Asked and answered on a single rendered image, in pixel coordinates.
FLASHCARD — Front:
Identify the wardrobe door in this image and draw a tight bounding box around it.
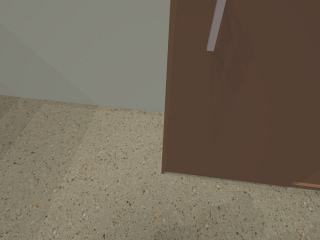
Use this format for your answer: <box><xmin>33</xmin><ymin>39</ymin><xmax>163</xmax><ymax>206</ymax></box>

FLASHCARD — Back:
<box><xmin>295</xmin><ymin>163</ymin><xmax>320</xmax><ymax>185</ymax></box>
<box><xmin>165</xmin><ymin>0</ymin><xmax>320</xmax><ymax>186</ymax></box>

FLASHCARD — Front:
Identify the handle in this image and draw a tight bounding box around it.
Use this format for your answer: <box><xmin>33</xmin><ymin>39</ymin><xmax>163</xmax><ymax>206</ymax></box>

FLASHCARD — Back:
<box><xmin>207</xmin><ymin>0</ymin><xmax>226</xmax><ymax>52</ymax></box>

